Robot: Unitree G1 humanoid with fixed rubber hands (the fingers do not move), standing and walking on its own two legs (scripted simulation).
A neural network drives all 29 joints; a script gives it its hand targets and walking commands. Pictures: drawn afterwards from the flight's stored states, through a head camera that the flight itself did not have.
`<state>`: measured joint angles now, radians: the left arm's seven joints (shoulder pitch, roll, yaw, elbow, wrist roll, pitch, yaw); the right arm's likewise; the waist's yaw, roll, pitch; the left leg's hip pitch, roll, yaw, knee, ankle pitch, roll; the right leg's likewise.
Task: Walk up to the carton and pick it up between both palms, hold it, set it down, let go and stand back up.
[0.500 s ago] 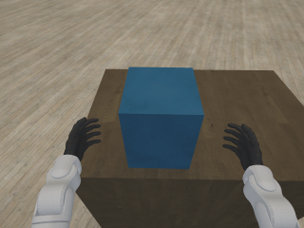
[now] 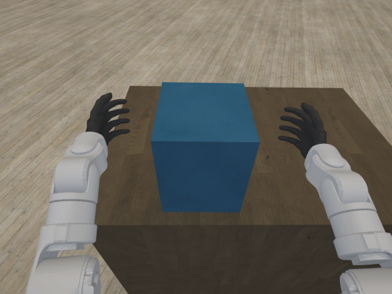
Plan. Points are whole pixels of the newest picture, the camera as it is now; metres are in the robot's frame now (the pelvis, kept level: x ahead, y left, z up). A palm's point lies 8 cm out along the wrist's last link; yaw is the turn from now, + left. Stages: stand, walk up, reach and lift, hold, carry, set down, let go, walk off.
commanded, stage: reach and lift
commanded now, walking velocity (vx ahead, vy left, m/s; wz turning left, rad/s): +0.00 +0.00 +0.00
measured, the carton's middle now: (202, 149) +0.47 +0.01 +0.05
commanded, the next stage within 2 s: none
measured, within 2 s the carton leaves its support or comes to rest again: neither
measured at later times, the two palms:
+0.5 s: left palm (102, 99) +0.44 +0.21 +0.22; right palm (308, 107) +0.43 -0.19 +0.21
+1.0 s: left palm (115, 96) +0.47 +0.20 +0.21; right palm (298, 104) +0.46 -0.18 +0.20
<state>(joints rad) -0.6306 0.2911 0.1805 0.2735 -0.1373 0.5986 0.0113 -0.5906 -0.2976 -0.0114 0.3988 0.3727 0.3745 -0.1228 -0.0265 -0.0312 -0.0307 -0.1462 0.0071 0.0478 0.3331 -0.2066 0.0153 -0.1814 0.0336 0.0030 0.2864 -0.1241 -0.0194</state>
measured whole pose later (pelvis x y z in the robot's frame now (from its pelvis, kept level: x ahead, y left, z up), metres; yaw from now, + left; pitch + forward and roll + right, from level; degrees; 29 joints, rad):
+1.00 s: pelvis +0.00 -0.01 +0.00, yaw +2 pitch +8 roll -1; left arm -1.23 0.38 0.00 1.22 -0.21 0.20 0.03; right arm -1.18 -0.27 0.00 1.16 0.34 0.22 -0.13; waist -0.06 -0.04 -0.11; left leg -0.32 0.02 0.01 0.37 -0.19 0.00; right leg -0.33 0.04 -0.04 0.29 -0.11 -0.04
